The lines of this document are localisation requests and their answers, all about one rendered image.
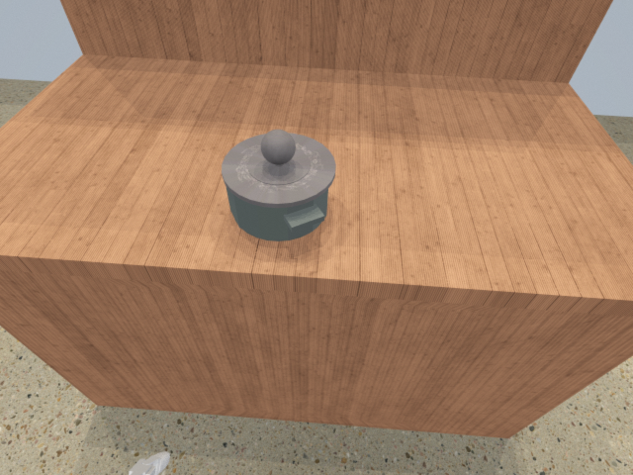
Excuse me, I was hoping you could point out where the lid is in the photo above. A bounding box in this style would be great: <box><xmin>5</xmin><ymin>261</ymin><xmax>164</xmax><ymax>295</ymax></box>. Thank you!
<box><xmin>222</xmin><ymin>133</ymin><xmax>336</xmax><ymax>208</ymax></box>

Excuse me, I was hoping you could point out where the table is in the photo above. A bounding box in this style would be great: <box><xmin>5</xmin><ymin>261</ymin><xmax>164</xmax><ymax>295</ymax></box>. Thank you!
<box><xmin>0</xmin><ymin>0</ymin><xmax>633</xmax><ymax>438</ymax></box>

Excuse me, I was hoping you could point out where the knob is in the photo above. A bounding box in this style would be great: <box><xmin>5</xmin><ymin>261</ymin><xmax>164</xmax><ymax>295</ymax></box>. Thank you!
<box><xmin>261</xmin><ymin>130</ymin><xmax>296</xmax><ymax>165</ymax></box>

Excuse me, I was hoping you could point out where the pot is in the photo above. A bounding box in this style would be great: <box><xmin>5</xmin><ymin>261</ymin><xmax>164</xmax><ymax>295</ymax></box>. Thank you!
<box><xmin>226</xmin><ymin>187</ymin><xmax>328</xmax><ymax>241</ymax></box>

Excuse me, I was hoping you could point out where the robot left hand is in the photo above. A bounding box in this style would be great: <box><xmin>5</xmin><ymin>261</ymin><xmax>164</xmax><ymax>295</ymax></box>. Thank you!
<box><xmin>129</xmin><ymin>451</ymin><xmax>170</xmax><ymax>475</ymax></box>

